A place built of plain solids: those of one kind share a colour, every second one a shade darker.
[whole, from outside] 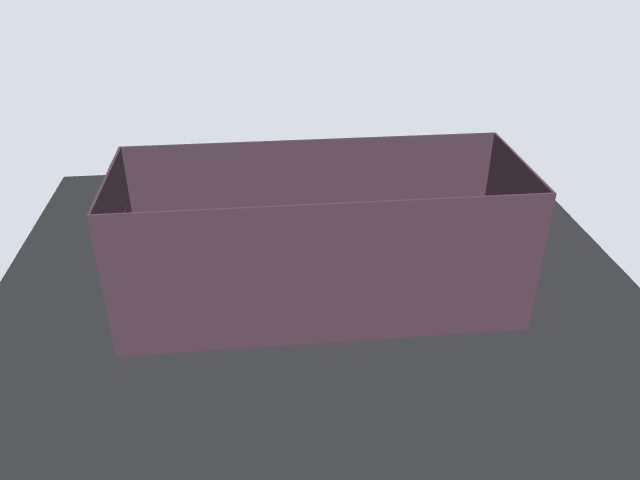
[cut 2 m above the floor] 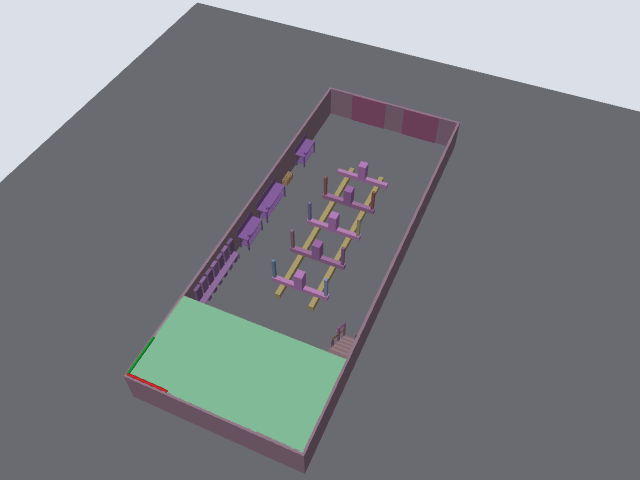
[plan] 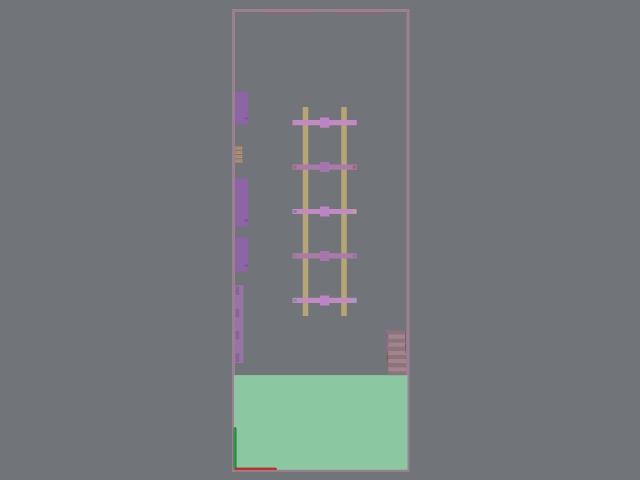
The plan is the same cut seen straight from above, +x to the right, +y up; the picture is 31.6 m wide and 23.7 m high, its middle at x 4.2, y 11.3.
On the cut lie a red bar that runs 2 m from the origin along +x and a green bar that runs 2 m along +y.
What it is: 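A boat hall 8.5 x 22.6 m, 8.5 m high; a lifeboat 12.9 m long and 4.3 m in beam on its cradle down the middle, its keel 1.65 m over the floor; a walk along either side; at the rear a crew gallery 4.6 m deep at 2.17 m over closed stores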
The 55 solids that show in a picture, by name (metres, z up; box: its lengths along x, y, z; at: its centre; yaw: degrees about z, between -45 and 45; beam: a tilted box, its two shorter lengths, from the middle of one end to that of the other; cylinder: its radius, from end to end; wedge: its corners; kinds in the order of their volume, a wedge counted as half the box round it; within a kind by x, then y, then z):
{
 "gal_1": {"box": [8.57, 4.67, 2.22], "at": [4.24, 2.29, 1.06]},
 "wall_1": {"box": [0.15, 22.86, 8.57], "at": [-0.07, 11.28, 4.24]},
 "wall_2": {"box": [8.77, 0.15, 8.57], "at": [4.24, -0.07, 4.24]},
 "wall_3": {"box": [8.77, 0.15, 8.57], "at": [4.24, 22.64, 4.24]},
 "wall_4": {"box": [0.15, 22.86, 8.57], "at": [8.54, 11.28, 4.24]},
 "stair_1": {"box": [0.95, 0.56, 2.04], "at": [8.04, 4.54, 0.97]},
 "stair_2": {"box": [0.95, 0.56, 1.86], "at": [8.04, 4.74, 0.88]},
 "stair_3": {"box": [0.95, 0.56, 1.68], "at": [8.04, 4.94, 0.79]},
 "stair_4": {"box": [0.95, 0.56, 1.5], "at": [8.04, 5.14, 0.7]},
 "stair_5": {"box": [0.95, 0.56, 1.32], "at": [8.04, 5.34, 0.61]},
 "stair_6": {"box": [0.95, 0.56, 1.14], "at": [8.04, 5.55, 0.52]},
 "stair_7": {"box": [0.95, 0.56, 0.95], "at": [8.04, 5.75, 0.43]},
 "stair_8": {"box": [0.95, 0.56, 0.77], "at": [8.04, 5.95, 0.34]},
 "stair_9": {"box": [0.95, 0.56, 0.59], "at": [8.04, 6.15, 0.25]},
 "stair_10": {"box": [0.95, 0.56, 0.41], "at": [8.04, 6.35, 0.16]},
 "stair_11": {"box": [0.95, 0.56, 0.23], "at": [8.04, 6.55, 0.07]},
 "beam_1": {"box": [0.28, 10.33, 0.39], "at": [3.48, 12.71, 0.14]},
 "beam_2": {"box": [0.28, 10.33, 0.39], "at": [5.38, 12.71, 0.14]},
 "cross_1": {"box": [3.18, 0.26, 0.3], "at": [4.43, 8.32, 0.49]},
 "cross_2": {"box": [3.18, 0.26, 0.3], "at": [4.43, 10.51, 0.49]},
 "cross_3": {"box": [3.18, 0.26, 0.3], "at": [4.43, 12.71, 0.49]},
 "cross_4": {"box": [3.18, 0.26, 0.3], "at": [4.43, 14.9, 0.49]},
 "cross_5": {"box": [3.18, 0.26, 0.3], "at": [4.43, 17.1, 0.49]},
 "sdoor_1": {"box": [2.28, 0.05, 5.25], "at": [2.67, 22.54, 2.58]},
 "sdoor_2": {"box": [2.28, 0.05, 5.25], "at": [6.19, 22.54, 2.58]},
 "keelblock_1": {"box": [0.46, 0.5, 1.01], "at": [4.43, 8.32, 1.15]},
 "keelblock_2": {"box": [0.46, 0.5, 1.01], "at": [4.43, 10.51, 1.15]},
 "keelblock_3": {"box": [0.46, 0.5, 1.01], "at": [4.43, 12.71, 1.15]},
 "keelblock_4": {"box": [0.46, 0.5, 1.01], "at": [4.43, 14.9, 1.15]},
 "keelblock_5": {"box": [0.46, 0.5, 1.01], "at": [4.43, 17.1, 1.15]},
 "kit_1": {"box": [0.19, 0.43, 0.9], "at": [0.12, 5.5, 1.17]},
 "kit_2": {"box": [0.19, 0.43, 0.9], "at": [0.12, 6.04, 1.17]},
 "kit_3": {"box": [0.19, 0.43, 0.9], "at": [0.12, 6.59, 1.17]},
 "kit_4": {"box": [0.19, 0.43, 0.9], "at": [0.12, 7.14, 1.17]},
 "kit_5": {"box": [0.19, 0.43, 0.9], "at": [0.12, 7.7, 1.17]},
 "kit_6": {"box": [0.19, 0.43, 0.9], "at": [0.12, 8.24, 1.17]},
 "kit_7": {"box": [0.19, 0.43, 0.9], "at": [0.12, 8.79, 1.17]},
 "kit_8": {"box": [0.42, 3.85, 0.04], "at": [0.21, 7.14, 0.43]},
 "bench_1": {"box": [0.018, 1.7, 0.45], "at": [0.01, 10.59, 1.12]},
 "bench_2": {"box": [0.018, 2.39, 0.45], "at": [0.01, 13.16, 1.12]},
 "bench_3": {"box": [0.018, 1.61, 0.45], "at": [0.01, 17.81, 1.12]},
 "bench_4": {"box": [0.5, 1.5, 0.024], "at": [0.33, 10.59, 0.22]},
 "bench_5": {"box": [0.62, 1.7, 0.06], "at": [0.33, 10.59, 0.87]},
 "bench_6": {"box": [0.5, 2.19, 0.024], "at": [0.33, 13.16, 0.22]},
 "bench_7": {"box": [0.62, 2.39, 0.06], "at": [0.33, 13.16, 0.87]},
 "bench_8": {"box": [0.5, 1.41, 0.024], "at": [0.33, 17.81, 0.22]},
 "bench_9": {"box": [0.62, 1.61, 0.06], "at": [0.33, 17.81, 0.87]},
 "shore3e_1": {"box": [0.16, 0.16, 1.78], "at": [5.89, 14.9, 1.53]},
 "shore3w_1": {"box": [0.16, 0.16, 1.78], "at": [2.97, 14.9, 1.53]},
 "shore0e_1": {"box": [0.16, 0.16, 1.57], "at": [5.89, 8.32, 1.43]},
 "shore0w_1": {"box": [0.16, 0.16, 1.57], "at": [2.97, 8.32, 1.43]},
 "shore2e_1": {"box": [0.16, 0.16, 1.57], "at": [5.89, 12.71, 1.42]},
 "shore2w_1": {"box": [0.16, 0.16, 1.57], "at": [2.97, 12.71, 1.42]},
 "shore1e_1": {"box": [0.16, 0.16, 1.56], "at": [5.89, 10.51, 1.42]},
 "shore1w_1": {"box": [0.16, 0.16, 1.56], "at": [2.97, 10.51, 1.42]}
}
